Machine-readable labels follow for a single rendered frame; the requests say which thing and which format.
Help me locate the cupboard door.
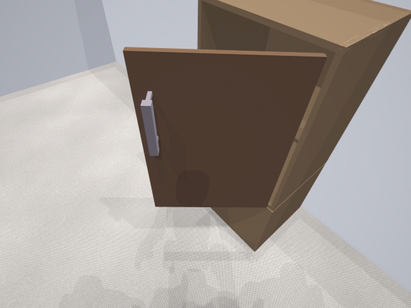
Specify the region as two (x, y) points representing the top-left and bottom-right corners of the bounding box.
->
(123, 47), (327, 207)

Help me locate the handle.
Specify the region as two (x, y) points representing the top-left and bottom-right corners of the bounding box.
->
(141, 91), (159, 156)

